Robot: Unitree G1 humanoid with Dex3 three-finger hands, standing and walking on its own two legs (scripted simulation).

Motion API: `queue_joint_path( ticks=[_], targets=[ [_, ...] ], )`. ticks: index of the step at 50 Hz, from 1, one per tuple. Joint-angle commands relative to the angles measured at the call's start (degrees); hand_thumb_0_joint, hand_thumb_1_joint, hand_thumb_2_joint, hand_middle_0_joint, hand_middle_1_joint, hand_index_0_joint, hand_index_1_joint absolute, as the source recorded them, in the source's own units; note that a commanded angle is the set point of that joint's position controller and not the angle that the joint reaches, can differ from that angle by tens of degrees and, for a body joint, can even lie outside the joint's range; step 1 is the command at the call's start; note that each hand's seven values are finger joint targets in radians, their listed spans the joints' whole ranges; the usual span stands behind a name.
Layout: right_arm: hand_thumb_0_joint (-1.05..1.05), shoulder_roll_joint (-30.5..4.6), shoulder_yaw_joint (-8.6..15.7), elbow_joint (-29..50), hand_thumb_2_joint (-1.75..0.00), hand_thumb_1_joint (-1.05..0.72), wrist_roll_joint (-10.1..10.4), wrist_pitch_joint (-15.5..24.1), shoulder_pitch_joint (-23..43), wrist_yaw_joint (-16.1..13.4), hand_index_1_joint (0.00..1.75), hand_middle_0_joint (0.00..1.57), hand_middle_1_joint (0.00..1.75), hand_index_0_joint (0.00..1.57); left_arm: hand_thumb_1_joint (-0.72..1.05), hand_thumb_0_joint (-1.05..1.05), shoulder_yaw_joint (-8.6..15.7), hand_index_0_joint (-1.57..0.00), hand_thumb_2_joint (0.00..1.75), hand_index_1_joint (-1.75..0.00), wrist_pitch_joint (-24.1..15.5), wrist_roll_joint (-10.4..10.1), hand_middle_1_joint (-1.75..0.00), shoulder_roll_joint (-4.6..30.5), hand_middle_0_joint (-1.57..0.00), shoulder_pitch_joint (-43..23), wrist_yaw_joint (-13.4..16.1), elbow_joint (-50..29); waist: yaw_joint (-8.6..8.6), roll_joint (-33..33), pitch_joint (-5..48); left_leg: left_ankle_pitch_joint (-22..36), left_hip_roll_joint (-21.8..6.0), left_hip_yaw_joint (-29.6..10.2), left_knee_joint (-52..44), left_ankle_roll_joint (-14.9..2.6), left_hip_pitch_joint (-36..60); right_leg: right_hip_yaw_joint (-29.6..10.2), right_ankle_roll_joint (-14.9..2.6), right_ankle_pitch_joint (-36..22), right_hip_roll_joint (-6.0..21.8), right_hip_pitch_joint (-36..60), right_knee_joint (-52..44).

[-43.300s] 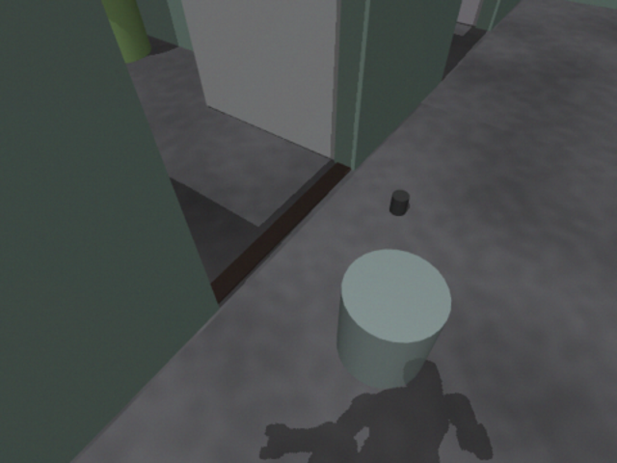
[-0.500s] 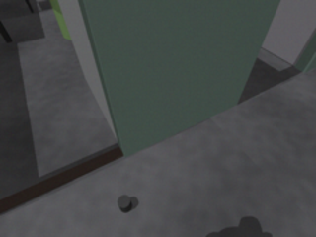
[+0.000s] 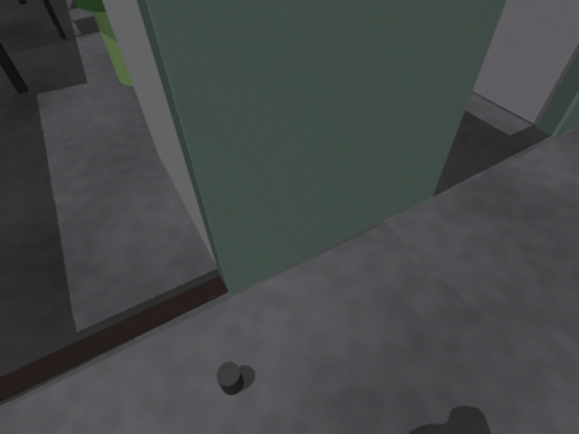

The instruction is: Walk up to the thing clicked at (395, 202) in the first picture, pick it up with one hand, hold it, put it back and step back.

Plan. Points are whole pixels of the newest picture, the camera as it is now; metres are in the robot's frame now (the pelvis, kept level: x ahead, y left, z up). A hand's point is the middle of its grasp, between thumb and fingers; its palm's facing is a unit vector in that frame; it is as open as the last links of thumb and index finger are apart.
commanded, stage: stand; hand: left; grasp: from above
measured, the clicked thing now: (230, 378) +0.44 +0.24 -0.73
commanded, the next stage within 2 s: step back in 1.48 s
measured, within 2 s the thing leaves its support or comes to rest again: neither
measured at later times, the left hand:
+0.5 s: hand out of the picture +0.07 +0.23 -0.16, palm faces +0.02 -0.94 -0.33, open 7.4 cm
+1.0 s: hand out of the picture +0.09 +0.24 -0.16, palm faces +0.01 -0.94 -0.34, open 7.4 cm
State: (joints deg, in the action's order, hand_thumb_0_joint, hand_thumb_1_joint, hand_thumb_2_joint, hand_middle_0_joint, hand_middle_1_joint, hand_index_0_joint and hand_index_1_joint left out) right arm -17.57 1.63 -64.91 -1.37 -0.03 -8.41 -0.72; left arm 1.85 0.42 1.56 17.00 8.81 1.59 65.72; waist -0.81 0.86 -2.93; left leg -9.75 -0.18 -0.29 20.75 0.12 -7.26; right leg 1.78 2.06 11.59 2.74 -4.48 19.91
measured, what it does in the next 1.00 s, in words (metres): stands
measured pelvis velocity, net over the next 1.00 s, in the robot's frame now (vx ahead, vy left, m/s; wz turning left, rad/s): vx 0.02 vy -0.01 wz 0.00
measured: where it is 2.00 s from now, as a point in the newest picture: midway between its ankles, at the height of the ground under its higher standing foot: outside the picture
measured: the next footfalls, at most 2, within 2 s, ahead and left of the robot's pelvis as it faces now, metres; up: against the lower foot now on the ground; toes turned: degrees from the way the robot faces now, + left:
right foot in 1.92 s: -0.05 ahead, -0.13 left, +0.00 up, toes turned +0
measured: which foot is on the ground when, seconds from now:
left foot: down 0.00-1.00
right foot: down 0.00-1.00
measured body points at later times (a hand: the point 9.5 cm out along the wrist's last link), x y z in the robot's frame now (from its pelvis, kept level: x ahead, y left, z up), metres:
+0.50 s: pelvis +0.01 -0.01 +0.00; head +0.01 -0.01 +0.45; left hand +0.07 +0.28 -0.14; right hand +0.07 -0.30 -0.14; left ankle +0.02 +0.12 -0.75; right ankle -0.01 -0.14 -0.75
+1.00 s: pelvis +0.02 -0.01 +0.00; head +0.02 -0.01 +0.45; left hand +0.09 +0.29 -0.13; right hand +0.09 -0.30 -0.14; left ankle +0.02 +0.12 -0.75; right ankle -0.01 -0.14 -0.75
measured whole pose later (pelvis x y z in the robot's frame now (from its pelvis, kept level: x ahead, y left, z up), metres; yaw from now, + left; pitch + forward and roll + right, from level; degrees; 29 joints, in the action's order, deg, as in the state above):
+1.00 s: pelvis +0.02 -0.01 +0.00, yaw +0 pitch -2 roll +0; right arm -19.0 0.2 -65.6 -0.9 0.5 -5.9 -0.3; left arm 1.4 0.0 0.8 18.2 5.9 0.7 65.8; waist -0.4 0.5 -2.7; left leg -9.9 -1.0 -0.3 18.5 0.9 -6.4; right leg 1.8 1.4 11.6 1.9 -3.6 17.5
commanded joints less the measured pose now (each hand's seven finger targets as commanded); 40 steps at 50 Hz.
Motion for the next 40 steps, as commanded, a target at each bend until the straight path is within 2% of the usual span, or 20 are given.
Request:
queue_joint_path(
  ticks=[1, 7, 11, 13, 15, 22, 27, 32, 35, 37, 39, 40],
  targets=[
    [0.00, -10.8, 1.7, 3.2, -0.90, -0.90, 0.0, 1.5, 2.9, -0.8, 0.30, 0.20, 0.30, 0.20, 0.90, 0.00, 1.9, -0.20, 0.90, -0.30, -1.6, -0.1, -0.30, 11.3, -0.20, -2.3, 0.5, -2.9, 0.19, -0.8, 1.2, 3.4, -5.7, -5.6, -4.3, -1.47, -0.5, -4.4, -2.23, -3.8, 4.5, -1.2, -4.3],
    [0.00, -10.9, 1.2, 2.6, -0.90, -0.90, 0.1, 1.4, 2.4, -0.7, 0.30, 0.20, 0.30, 0.20, 0.90, 0.00, 1.9, -0.20, 0.90, -0.30, -1.4, -0.3, -0.30, 11.7, -0.20, -2.8, 0.2, -2.6, 0.41, -0.2, 0.9, 2.2, -5.8, -5.4, -4.6, -1.34, -1.0, -4.4, -2.39, -3.2, 4.5, -1.1, -4.5],
    [0.00, -11.4, 1.2, 2.4, -0.90, -0.90, 0.2, 1.4, 2.7, -0.7, 0.30, 0.20, 0.30, 0.20, 0.90, 0.00, 1.9, -0.20, 0.90, -0.30, -1.3, -0.3, -0.30, 11.9, -0.20, -2.8, -0.1, -2.2, 0.43, -0.1, 0.1, -0.8, -5.6, -5.5, -5.1, -1.13, -1.8, -4.4, -2.52, -1.3, 4.1, -2.2, -4.7],
    [0.00, -11.5, 1.1, 2.5, -0.90, -0.90, 0.2, 1.4, 2.9, -0.6, 0.30, 0.20, 0.30, 0.20, 0.90, 0.00, 1.8, -0.20, 0.90, -0.30, -1.4, -0.3, -0.30, 11.8, -0.20, -3.2, -0.1, -2.4, 0.43, -0.5, 0.8, -0.2, -5.9, -5.7, -5.3, -1.22, -1.9, -4.5, -2.59, -1.1, 4.3, -1.6, -4.7],
    [0.00, -11.6, 1.1, 2.5, -0.90, -0.90, 0.2, 1.5, 3.1, -0.7, 0.30, 0.20, 0.30, 0.20, 0.90, 0.00, 1.8, -0.20, 0.90, -0.30, -1.6, -0.3, -0.30, 11.8, -0.20, -3.1, 0.0, -2.5, 0.30, -0.1, 1.9, 3.3, -6.2, -5.5, -4.3, -1.53, -0.8, -4.8, -2.63, -4.3, 4.7, -0.9, -4.6],
    [0.00, -12.2, 0.9, 2.4, -0.90, -0.90, 0.3, 1.9, 3.1, -0.8, 0.30, 0.20, 0.30, 0.20, 0.90, 0.00, 1.8, -0.20, 0.90, -0.30, -1.6, -0.5, -0.30, 11.8, -0.20, -3.4, -0.1, -2.3, 0.39, -0.8, 3.4, 8.9, -6.5, -5.1, -3.7, -1.46, 1.0, -4.5, -2.48, -7.7, 4.8, -0.1, -4.3],
    [0.00, -12.0, 0.8, 2.3, -0.90, -0.90, 0.3, 1.8, 3.4, -0.7, 0.30, 0.20, 0.30, 0.20, 0.90, 0.00, 1.8, -0.20, 0.90, -0.30, -1.6, -0.5, -0.30, 12.2, -0.20, -4.4, -0.2, -2.5, 0.64, -1.1, 3.0, 8.7, -6.5, -5.1, -4.1, -1.12, 0.6, -4.1, -2.39, -6.5, 4.6, -0.2, -4.4],
    [0.00, -12.1, 0.6, 2.2, -0.90, -0.90, 0.4, 1.9, 3.6, -0.7, 0.30, 0.20, 0.30, 0.20, 0.90, 0.00, 1.8, -0.20, 0.90, -0.30, -1.7, -0.7, -0.30, 12.4, -0.20, -4.4, -0.3, -2.5, 0.57, -0.7, 3.6, 10.5, -6.7, -4.8, -3.8, -1.09, 1.3, -4.3, -2.39, -8.8, 4.9, 0.5, -4.4],
    [0.00, -12.5, 0.8, 2.2, -0.90, -0.90, 0.4, 1.8, 4.4, -0.7, 0.30, 0.20, 0.30, 0.20, 0.90, 0.00, 1.7, -0.20, 0.90, -0.30, -1.7, -0.7, -0.30, 12.2, -0.20, -4.2, -0.3, -2.4, 0.38, -0.9, 3.3, 10.1, -6.8, -5.0, -4.0, -1.01, 1.4, -4.0, -2.36, -7.7, 4.8, 0.1, -4.7],
    [0.00, -12.8, 0.9, 2.2, -0.90, -0.90, 0.4, 1.8, 4.2, -0.7, 0.30, 0.20, 0.30, 0.20, 0.90, 0.00, 1.8, -0.20, 0.90, -0.30, -1.8, -0.6, -0.30, 12.8, -0.20, -4.7, -0.3, -2.9, 0.54, -1.2, 4.6, 11.8, -7.0, -4.8, -3.6, -1.15, 2.1, -4.2, -2.54, -9.5, 5.0, 0.7, -4.6],
    [0.00, -12.6, 0.8, 2.2, -0.90, -0.90, 0.4, 1.8, 4.2, -0.7, 0.30, 0.20, 0.30, 0.20, 0.90, 0.00, 1.9, -0.20, 0.90, -0.30, -1.8, -0.7, -0.30, 13.0, -0.20, -5.1, -0.3, -2.9, 0.80, -0.7, 4.0, 9.1, -6.6, -4.6, -4.1, -1.05, 0.8, -4.2, -2.54, -8.3, 4.9, 1.0, -4.7],
    [0.00, -12.5, 0.7, 2.3, -0.90, -0.90, 0.4, 1.8, 4.5, -0.6, 0.30, 0.20, 0.30, 0.20, 0.90, 0.00, 1.8, -0.20, 0.90, -0.30, -1.8, -0.7, -0.30, 13.0, -0.20, -5.2, -0.2, -3.0, 0.60, -0.5, 3.8, 10.9, -7.0, -4.8, -4.1, -1.12, 1.2, -4.2, -2.65, -9.6, 5.1, 1.0, -4.3]
  ],
)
